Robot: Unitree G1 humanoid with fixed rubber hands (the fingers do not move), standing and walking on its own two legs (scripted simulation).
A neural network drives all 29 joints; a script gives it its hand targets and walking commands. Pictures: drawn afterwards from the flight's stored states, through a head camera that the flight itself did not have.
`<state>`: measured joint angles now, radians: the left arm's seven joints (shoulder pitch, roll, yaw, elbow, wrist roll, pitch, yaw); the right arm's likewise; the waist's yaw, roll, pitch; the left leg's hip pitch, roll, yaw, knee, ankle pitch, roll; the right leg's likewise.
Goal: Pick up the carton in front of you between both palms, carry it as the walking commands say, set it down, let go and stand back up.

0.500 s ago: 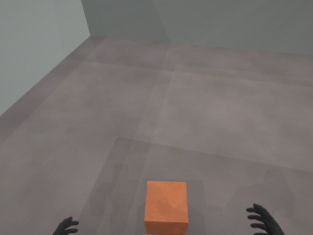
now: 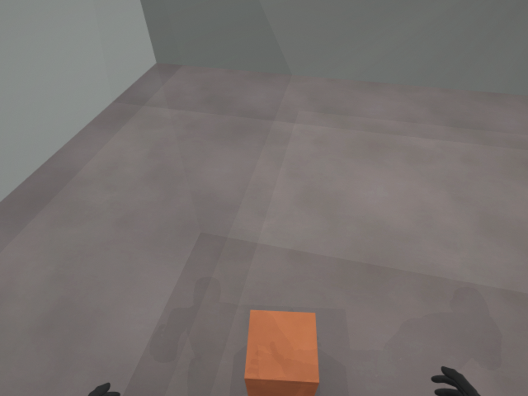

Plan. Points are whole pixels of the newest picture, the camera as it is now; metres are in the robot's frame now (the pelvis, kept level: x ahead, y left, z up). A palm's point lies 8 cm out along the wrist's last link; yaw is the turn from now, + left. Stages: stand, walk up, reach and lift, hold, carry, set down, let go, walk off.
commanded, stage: stand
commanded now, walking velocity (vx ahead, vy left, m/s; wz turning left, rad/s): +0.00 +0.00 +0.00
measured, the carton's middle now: (281, 357) +0.40 -0.03 -0.65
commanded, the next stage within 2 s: none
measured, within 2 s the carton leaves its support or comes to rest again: neither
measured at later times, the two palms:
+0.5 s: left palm out of the picture +0.08 +0.30 -0.09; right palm out of the picture +0.09 -0.30 -0.09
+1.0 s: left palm out of the picture +0.06 +0.31 -0.10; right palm out of the picture +0.07 -0.31 -0.10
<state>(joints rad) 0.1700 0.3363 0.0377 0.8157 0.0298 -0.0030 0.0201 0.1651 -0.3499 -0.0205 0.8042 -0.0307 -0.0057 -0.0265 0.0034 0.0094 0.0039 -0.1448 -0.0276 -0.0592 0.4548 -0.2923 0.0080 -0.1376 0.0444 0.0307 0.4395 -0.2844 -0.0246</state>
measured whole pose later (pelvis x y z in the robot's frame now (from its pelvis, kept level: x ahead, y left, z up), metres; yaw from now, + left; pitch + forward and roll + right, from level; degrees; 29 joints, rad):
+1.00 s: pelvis -0.03 +0.00 +0.01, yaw +0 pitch -2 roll +0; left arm 0.13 0.38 0.01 1.03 0.02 -0.01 0.01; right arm 0.14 -0.39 0.00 1.01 -0.02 -0.02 -0.02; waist 0.01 0.00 0.02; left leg -0.10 -0.03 -0.05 0.34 -0.19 0.01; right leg -0.10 0.04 0.04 0.34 -0.19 -0.02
